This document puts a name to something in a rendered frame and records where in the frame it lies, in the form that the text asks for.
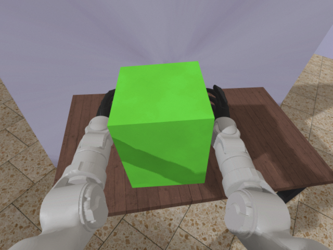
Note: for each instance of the right robot hand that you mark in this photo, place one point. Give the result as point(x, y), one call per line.
point(220, 108)

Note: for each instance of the left robot upper arm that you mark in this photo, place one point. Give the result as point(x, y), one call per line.
point(69, 217)

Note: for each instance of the robot left forearm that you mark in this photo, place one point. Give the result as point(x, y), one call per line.
point(91, 157)

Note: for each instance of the table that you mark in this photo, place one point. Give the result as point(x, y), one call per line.
point(279, 151)

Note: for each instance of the right robot upper arm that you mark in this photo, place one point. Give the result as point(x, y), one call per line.
point(261, 221)

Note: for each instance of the carton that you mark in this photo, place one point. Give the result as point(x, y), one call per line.
point(161, 122)

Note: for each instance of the left robot hand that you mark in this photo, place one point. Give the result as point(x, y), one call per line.
point(106, 103)

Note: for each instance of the robot right forearm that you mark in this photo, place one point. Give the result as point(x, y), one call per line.
point(234, 161)

